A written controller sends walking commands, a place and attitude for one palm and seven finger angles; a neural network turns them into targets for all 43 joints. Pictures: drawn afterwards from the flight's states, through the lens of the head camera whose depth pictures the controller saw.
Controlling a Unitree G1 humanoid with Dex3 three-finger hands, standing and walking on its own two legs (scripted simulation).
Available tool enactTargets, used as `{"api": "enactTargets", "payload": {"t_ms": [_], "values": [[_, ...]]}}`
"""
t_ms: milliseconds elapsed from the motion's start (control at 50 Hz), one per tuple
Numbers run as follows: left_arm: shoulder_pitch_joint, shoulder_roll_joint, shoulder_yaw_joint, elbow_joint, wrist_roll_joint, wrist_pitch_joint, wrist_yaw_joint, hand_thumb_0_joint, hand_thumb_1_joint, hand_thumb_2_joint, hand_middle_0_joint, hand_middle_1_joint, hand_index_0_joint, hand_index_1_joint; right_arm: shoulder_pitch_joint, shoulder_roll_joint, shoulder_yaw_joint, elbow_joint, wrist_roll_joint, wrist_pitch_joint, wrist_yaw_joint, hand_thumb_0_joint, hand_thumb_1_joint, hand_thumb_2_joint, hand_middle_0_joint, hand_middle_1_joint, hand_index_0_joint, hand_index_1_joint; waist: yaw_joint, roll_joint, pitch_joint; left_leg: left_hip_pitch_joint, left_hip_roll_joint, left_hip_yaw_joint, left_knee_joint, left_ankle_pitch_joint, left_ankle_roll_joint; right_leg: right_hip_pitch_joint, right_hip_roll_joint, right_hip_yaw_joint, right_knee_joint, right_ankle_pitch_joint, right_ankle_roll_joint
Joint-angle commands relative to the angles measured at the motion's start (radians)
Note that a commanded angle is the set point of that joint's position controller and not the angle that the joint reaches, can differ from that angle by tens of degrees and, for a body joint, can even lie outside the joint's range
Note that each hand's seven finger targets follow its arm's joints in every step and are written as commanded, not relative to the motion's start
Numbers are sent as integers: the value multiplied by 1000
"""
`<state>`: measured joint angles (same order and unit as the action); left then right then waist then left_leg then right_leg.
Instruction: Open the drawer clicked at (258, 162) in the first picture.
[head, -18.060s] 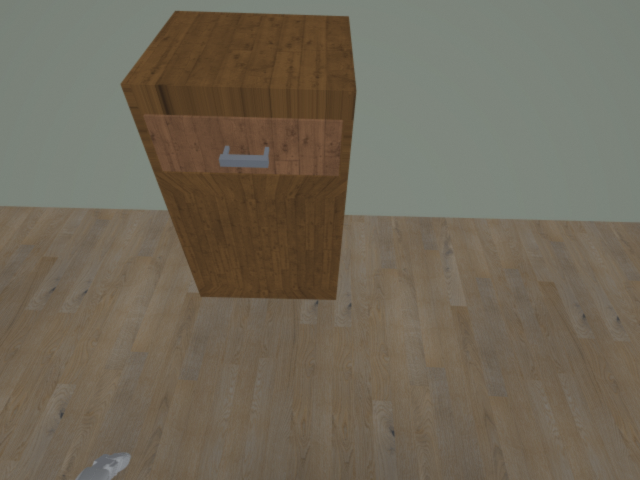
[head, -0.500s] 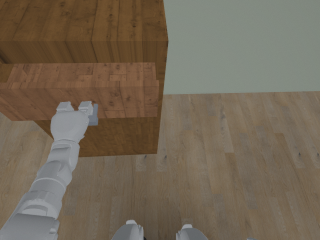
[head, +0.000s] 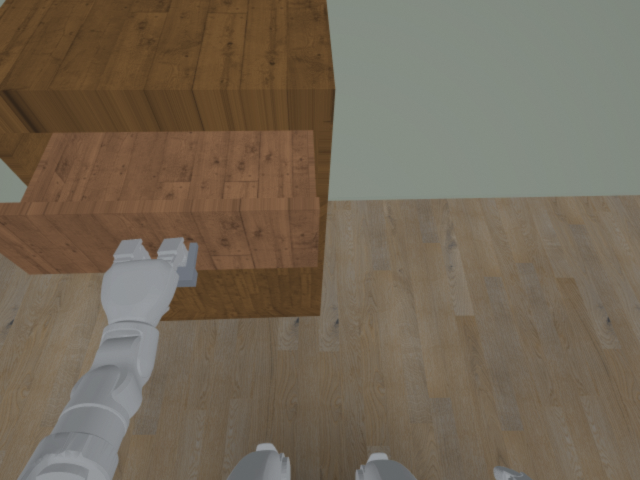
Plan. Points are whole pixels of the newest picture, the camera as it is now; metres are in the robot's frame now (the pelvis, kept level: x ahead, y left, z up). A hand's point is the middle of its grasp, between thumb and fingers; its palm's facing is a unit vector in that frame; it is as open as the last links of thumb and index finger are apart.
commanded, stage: pull the drawer open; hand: left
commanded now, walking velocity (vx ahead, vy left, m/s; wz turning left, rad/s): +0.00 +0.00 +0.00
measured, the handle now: (155, 264) +0.40 +0.24 -0.03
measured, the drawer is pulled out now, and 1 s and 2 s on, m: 0.14 0.26 0.30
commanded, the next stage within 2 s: open the thumb to release the handle in 1.72 s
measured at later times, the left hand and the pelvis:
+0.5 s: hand (151, 339) +0.30 +0.23 -0.05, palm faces -0.03 -0.07 -1.00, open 5.4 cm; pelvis +0.00 -0.01 +0.00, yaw +1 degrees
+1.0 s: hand (142, 388) +0.24 +0.23 -0.05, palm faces -0.04 -0.08 -1.00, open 5.4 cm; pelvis +0.01 -0.01 +0.00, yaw +1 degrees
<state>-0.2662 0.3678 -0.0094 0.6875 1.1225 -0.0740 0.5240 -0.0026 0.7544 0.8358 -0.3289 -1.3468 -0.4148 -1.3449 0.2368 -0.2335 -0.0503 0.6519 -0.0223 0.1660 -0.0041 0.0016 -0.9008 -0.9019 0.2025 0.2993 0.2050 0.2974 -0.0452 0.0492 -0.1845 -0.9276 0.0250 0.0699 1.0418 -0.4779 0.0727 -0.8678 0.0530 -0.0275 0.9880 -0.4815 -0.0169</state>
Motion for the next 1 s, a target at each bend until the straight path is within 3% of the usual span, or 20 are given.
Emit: {"api": "enactTargets", "payload": {"t_ms": [0,40,60,120,180,240,280,340,360,380,400,440,500,540,620,700,720,800,840,980], "values": [[-77,175,75,-203,-29,32,57,0,900,900,-400,-1350,-400,-1350,21,-145,-55,-109,-4,-31,-13,0,-900,-900,200,300,200,300,43,19,-352,371,-18,-85,-119,457,-39,129,28,-7,-101,370,-34],[-76,183,81,-227,-26,35,59,0,900,900,-400,-1350,-400,-1350,12,-145,-53,-111,-3,-33,-15,0,-900,-900,200,300,200,300,44,19,-352,376,-15,-90,-123,464,-40,120,27,-9,-98,368,-32],[-57,154,57,-218,-33,43,56,0,900,900,-400,-1350,-400,-1350,13,-145,-54,-114,-3,-38,-13,0,-900,-900,200,300,200,300,37,10,-328,372,-15,-92,-124,448,-39,119,29,-11,-102,356,-33],[-54,193,91,-248,-29,43,57,0,900,900,-400,-1350,-400,-1350,-1,-148,-50,-117,-5,-45,-19,0,-900,-900,200,300,200,300,46,15,-332,363,-17,-93,-128,428,-38,127,26,-8,-101,347,-36],[-40,154,55,-260,-26,44,56,0,900,900,-400,-1350,-400,-1350,-11,-140,-47,-122,-4,-49,-20,0,-900,-900,200,300,200,300,37,-1,-322,355,-21,-85,-127,399,-35,120,24,-7,-108,334,-31],[13,167,70,-284,-20,44,58,0,900,900,-400,-1350,-400,-1350,-24,-138,-44,-131,-4,-50,-20,0,-900,-900,200,300,200,300,53,21,-320,362,-24,-84,-128,412,-37,126,24,-5,-102,340,-34],[22,125,35,-323,-25,44,58,0,900,900,-400,-1350,-400,-1350,-28,-135,-46,-135,-6,-56,-15,0,-900,-900,200,300,200,300,44,24,-325,381,-21,-86,-123,427,-38,116,23,-8,-103,347,-34],[88,141,57,-323,-25,52,59,0,900,900,-400,-1350,-400,-1350,-39,-134,-42,-143,-6,-55,-16,0,-900,-900,200,300,200,300,56,10,-310,366,-23,-89,-124,410,-38,119,24,-12,-99,331,-35],[97,123,40,-322,-29,56,57,0,900,900,-400,-1350,-400,-1350,-38,-134,-45,-145,-5,-60,-16,0,-900,-900,200,300,200,300,49,4,-277,357,-25,-89,-124,395,-38,118,25,-10,-105,328,-36],[77,129,42,-341,-24,54,59,0,900,900,-400,-1350,-400,-1350,-47,-134,-41,-145,-7,-59,-16,0,-900,-900,200,300,200,300,45,-15,-297,357,-24,-88,-121,388,-35,116,23,-8,-104,328,-33],[98,111,27,-346,-26,55,57,0,900,900,-400,-1350,-400,-1350,-43,-132,-45,-147,-6,-64,-16,0,-900,-900,200,300,200,300,43,-6,-288,360,-26,-85,-118,391,-34,124,23,-6,-107,339,-34],[161,143,62,-378,-26,58,58,0,900,900,-400,-1350,-400,-1350,-59,-131,-38,-157,-8,-60,-17,0,-900,-900,200,300,200,300,64,12,-324,368,-29,-79,-118,420,-35,148,21,0,-100,369,-34],[216,124,51,-386,-30,64,55,0,900,900,-400,-1350,-400,-1350,-62,-129,-40,-161,-6,-65,-15,0,-900,-900,200,300,200,300,60,-14,-278,355,-30,-81,-117,409,-36,148,22,0,-104,373,-35],[226,134,59,-432,-26,60,56,0,900,900,-400,-1350,-400,-1350,-77,-130,-35,-168,-9,-63,-13,0,-900,-900,200,300,200,300,66,11,-296,368,-28,-80,-116,423,-37,142,20,1,-97,375,-35],[313,134,71,-459,-33,62,56,0,900,900,-400,-1350,-400,-1350,-83,-129,-35,-177,-11,-71,-11,0,-900,-900,200,300,200,300,72,-11,-286,357,-29,-82,-111,435,-36,165,21,5,-96,405,-37],[419,101,49,-511,-40,62,60,0,900,900,-400,-1350,-400,-1350,-95,-123,-34,-192,-12,-74,-1,0,-900,-900,200,300,200,300,74,-1,-273,364,-32,-74,-101,447,-37,165,18,4,-93,424,-35],[434,138,90,-526,-42,58,62,0,900,900,-400,-1350,-400,-1350,-100,-126,-31,-193,-13,-73,-3,0,-900,-900,200,300,200,300,84,-10,-283,356,-30,-76,-103,458,-38,181,18,8,-89,444,-39],[504,117,77,-549,-40,56,68,0,900,900,-400,-1350,-400,-1350,-113,-122,-28,-202,-15,-76,3,0,-900,-900,200,300,200,300,79,-27,-247,327,-37,-73,-92,417,-37,168,16,11,-82,438,-37],[528,144,109,-578,-31,46,77,0,900,900,-400,-1350,-400,-1350,-122,-121,-25,-203,-18,-77,5,0,-900,-900,200,300,200,300,92,-5,-270,336,-36,-75,-87,436,-40,160,17,12,-65,439,-38],[646,104,80,-662,-32,53,95,0,900,900,-400,-1350,-400,-1350,-140,-118,-23,-228,-23,-78,19,0,-900,-900,200,300,200,300,90,-2,-251,345,-33,-80,-70,440,-42,121,16,3,-53,410,-38]]}}
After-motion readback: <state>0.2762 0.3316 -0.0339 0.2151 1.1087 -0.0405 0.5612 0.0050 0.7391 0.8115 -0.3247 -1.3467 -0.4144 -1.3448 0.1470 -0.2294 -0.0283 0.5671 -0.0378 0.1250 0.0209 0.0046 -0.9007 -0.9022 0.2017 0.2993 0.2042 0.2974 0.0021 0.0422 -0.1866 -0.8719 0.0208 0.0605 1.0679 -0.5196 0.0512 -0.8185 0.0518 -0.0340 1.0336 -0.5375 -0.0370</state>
